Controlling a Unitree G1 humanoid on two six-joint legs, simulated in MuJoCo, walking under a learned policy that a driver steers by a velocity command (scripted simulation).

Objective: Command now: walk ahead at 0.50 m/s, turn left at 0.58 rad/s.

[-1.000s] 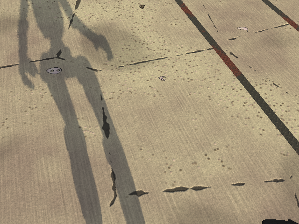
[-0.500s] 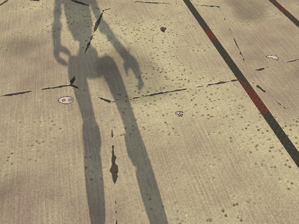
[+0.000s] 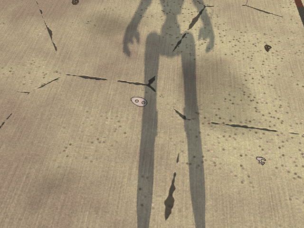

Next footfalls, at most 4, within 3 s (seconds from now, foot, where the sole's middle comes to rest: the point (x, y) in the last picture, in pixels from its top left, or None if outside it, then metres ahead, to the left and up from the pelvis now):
0.34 right None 0.39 -0.11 -0.77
0.68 left None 0.31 0.12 -0.77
1.04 right None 0.33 -0.15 -0.77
1.50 left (151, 184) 0.63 0.02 -0.77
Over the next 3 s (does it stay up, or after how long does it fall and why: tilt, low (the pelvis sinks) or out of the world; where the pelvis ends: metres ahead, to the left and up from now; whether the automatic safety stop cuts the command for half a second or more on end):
stays up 1.05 -0.22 0.00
